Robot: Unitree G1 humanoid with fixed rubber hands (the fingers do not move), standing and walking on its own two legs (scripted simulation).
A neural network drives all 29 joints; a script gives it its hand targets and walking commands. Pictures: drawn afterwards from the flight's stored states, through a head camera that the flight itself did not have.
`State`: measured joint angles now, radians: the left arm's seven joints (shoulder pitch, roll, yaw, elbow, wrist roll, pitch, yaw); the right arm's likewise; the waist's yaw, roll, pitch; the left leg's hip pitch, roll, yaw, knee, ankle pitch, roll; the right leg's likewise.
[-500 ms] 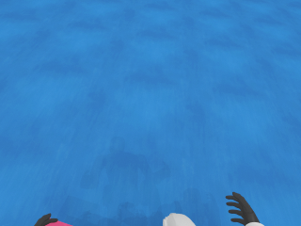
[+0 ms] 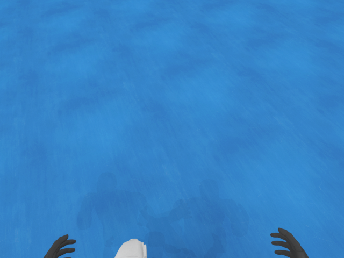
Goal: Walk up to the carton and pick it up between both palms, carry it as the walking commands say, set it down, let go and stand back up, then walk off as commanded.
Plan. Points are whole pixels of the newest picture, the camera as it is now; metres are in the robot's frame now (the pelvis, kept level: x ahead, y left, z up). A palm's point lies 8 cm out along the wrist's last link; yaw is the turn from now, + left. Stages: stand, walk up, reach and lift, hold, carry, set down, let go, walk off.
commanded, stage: walk off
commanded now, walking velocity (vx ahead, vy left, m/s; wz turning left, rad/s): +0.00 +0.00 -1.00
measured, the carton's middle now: out of the picture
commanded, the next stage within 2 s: none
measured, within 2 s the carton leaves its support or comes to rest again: neither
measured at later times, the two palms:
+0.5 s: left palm (91, 208) +0.26 +0.23 -0.10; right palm out of the picture -0.01 -0.25 -0.07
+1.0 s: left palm (137, 194) +0.29 +0.11 -0.09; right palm out of the picture -0.14 -0.27 -0.10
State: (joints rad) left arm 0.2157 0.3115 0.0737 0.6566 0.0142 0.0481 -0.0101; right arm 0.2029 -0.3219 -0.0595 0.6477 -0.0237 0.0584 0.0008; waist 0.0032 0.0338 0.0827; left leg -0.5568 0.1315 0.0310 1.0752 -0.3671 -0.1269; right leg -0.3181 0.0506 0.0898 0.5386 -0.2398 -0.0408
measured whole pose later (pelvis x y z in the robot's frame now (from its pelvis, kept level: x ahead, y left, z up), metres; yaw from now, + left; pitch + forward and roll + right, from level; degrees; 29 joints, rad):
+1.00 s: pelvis -0.01 +0.02 +0.00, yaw -58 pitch +2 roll +2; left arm 0.25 0.32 0.09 0.69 0.02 0.05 -0.02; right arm 0.12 -0.30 -0.05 0.64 -0.01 0.06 -0.01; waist 0.04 0.01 0.08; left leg -0.48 0.05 -0.02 0.86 -0.40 -0.10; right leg -0.33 0.10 0.20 0.53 -0.21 -0.03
